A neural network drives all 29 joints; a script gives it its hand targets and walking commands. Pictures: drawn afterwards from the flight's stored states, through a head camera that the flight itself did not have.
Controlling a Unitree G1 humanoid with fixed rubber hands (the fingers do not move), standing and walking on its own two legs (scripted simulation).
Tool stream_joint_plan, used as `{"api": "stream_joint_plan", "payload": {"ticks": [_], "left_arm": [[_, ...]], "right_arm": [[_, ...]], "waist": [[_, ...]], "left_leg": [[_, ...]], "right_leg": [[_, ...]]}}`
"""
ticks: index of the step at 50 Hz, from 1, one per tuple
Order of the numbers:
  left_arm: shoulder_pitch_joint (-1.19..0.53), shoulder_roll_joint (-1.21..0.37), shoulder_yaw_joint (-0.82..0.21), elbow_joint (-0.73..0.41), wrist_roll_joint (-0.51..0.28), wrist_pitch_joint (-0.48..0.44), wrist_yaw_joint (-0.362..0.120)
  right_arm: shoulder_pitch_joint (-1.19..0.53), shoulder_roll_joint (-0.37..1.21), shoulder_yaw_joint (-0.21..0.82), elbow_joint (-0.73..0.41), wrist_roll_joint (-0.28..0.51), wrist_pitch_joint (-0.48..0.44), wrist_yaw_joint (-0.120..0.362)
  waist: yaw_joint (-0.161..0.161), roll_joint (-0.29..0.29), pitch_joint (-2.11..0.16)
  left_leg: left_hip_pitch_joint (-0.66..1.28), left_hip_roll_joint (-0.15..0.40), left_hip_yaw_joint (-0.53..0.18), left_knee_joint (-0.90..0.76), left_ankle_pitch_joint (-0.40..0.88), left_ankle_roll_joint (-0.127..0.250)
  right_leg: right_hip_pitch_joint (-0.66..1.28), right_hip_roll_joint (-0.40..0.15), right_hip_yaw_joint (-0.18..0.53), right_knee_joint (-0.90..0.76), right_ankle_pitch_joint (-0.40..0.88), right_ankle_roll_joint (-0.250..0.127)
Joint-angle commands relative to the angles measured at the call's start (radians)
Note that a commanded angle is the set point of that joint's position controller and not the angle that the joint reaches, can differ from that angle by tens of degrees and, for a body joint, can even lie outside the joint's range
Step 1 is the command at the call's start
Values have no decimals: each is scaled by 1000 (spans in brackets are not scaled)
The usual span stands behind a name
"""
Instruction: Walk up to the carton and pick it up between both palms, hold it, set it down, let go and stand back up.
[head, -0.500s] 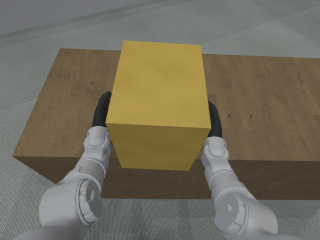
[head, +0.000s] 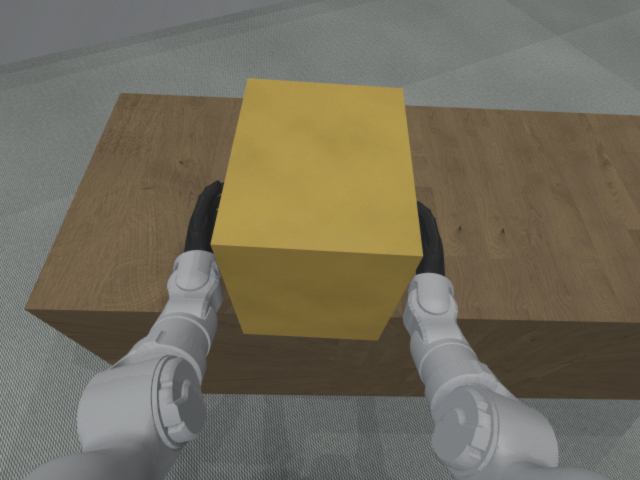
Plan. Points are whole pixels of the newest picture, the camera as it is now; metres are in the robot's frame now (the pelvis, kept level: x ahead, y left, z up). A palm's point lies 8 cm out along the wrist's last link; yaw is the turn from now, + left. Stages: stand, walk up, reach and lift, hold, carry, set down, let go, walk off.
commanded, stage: reach and lift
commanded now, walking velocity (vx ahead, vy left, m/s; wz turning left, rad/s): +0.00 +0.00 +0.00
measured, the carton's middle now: (317, 219) +0.46 +0.02 +0.00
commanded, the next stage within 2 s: none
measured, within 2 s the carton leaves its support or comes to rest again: leaves its support in 0.72 s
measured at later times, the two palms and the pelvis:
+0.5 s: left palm (203, 244) +0.40 +0.17 +0.02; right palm (426, 259) +0.39 -0.13 +0.01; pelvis -0.01 +0.00 -0.01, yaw +0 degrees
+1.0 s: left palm (198, 214) +0.40 +0.16 +0.08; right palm (448, 237) +0.38 -0.14 +0.07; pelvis -0.01 +0.00 -0.02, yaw +2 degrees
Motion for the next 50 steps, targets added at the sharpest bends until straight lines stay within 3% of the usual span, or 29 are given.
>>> {"api": "stream_joint_plan", "payload": {"ticks": [1, 5, 6, 9, 13, 15, 18, 22, 27, 31, 34, 37, 39, 40, 41, 44, 46, 49, 50], "left_arm": [[-527, -549, -220, -24, 58, -50, -102], [-542, -561, -261, -25, 35, -78, -100], [-551, -565, -283, -21, 9, -87, -101], [-567, -589, -322, -22, -20, -101, -98], [-610, -592, -359, 17, -72, -117, -102], [-628, -609, -376, 9, -102, -124, -104], [-715, -638, -431, 8, -152, -133, -104], [-740, -658, -488, 26, -216, -135, -106], [-812, -708, -571, -56, -294, -131, -102], [-846, -735, -637, -192, -354, -98, -89], [-816, -767, -679, -283, -382, -56, -76], [-851, -798, -736, -431, -411, 0, -70], [-909, -822, -780, -528, -445, 37, -62], [-902, -849, -796, -560, -439, 63, -59], [-906, -859, -801, -577, -445, 88, -58], [-933, -850, -781, -598, -449, 154, -68], [-929, -852, -778, -611, -457, 189, -66], [-885, -866, -727, -547, -422, 261, -68], [-869, -905, -734, -582, -427, 277, -67]], "right_arm": [[-616, 555, 374, 12, -100, -84, 171], [-649, 569, 428, 11, -64, -112, 167], [-642, 545, 432, 28, -65, -123, 166], [-654, 542, 461, 56, -31, -133, 159], [-691, 565, 495, 60, 6, -120, 155], [-705, 570, 522, 73, 30, -108, 152], [-743, 602, 548, 61, 51, -81, 149], [-771, 626, 601, 38, 110, -42, 147], [-820, 653, 690, -50, 211, 4, 129], [-829, 693, 801, -145, 313, 64, 113], [-851, 715, 892, -307, 388, 110, 100], [-884, 729, 949, -440, 464, 169, 88], [-876, 740, 953, -467, 487, 211, 81], [-903, 730, 955, -519, 494, 225, 83], [-919, 724, 958, -574, 502, 241, 85], [-945, 709, 960, -571, 531, 310, 73], [-989, 723, 978, -639, 553, 347, 70], [-1057, 706, 992, -682, 591, 400, 73], [-1054, 690, 984, -712, 605, 407, 75]], "waist": [[47, 57, -662], [52, 70, -719], [35, 79, -737], [34, 98, -736], [31, 92, -756], [20, 85, -775], [-7, 81, -777], [-3, 86, -791], [-42, 93, -865], [-43, 89, -934], [-37, 53, -992], [-50, 61, -966], [-89, 67, -970], [-86, 103, -979], [-89, 102, -970], [-83, 81, -896], [-80, 28, -906], [-47, 50, -828], [-69, 76, -843]], "left_leg": [[229, 2, 50, -6, 392, -51], [228, -3, 54, 11, 444, -56], [244, -1, 48, 20, 443, -60], [274, 2, 33, 46, 498, -71], [229, -5, 26, 54, 425, -64], [206, -10, 21, 67, 404, -57], [195, -13, 13, 83, 317, -53], [150, -22, 5, 105, 264, -38], [184, -34, -23, 163, 338, -52], [170, -50, -50, 212, 392, -51], [145, -53, -75, 233, 396, -47], [169, -66, -88, 243, 393, -50], [213, -64, -95, 250, 400, -61], [265, -60, -104, 250, 422, -73], [301, -58, -105, 238, 422, -75], [282, -67, -104, 214, 381, -68], [275, -73, -108, 196, 347, -60], [272, -71, -112, 137, 289, -48], [314, -70, -126, 128, 334, -61]], "right_leg": [[417, -11, -19, 61, 405, 15], [419, -6, -11, 80, 462, 18], [400, -6, -14, 82, 473, 20], [344, 1, -10, 85, 496, 16], [322, -2, 5, 101, 451, 14], [311, 5, 0, 120, 455, 17], [274, 6, 8, 138, 360, 16], [250, 9, 17, 171, 316, 18], [235, 23, 21, 203, 360, 25], [300, 31, 42, 253, 460, 33], [332, 34, 50, 282, 529, 47], [310, 41, 57, 285, 498, 49], [269, 53, 54, 274, 465, 48], [236, 52, 51, 263, 434, 41], [226, 54, 40, 244, 412, 37], [259, 42, 53, 222, 383, 37], [304, 49, 54, 211, 396, 46], [351, 33, 66, 172, 346, 39], [343, 36, 65, 164, 359, 30]]}}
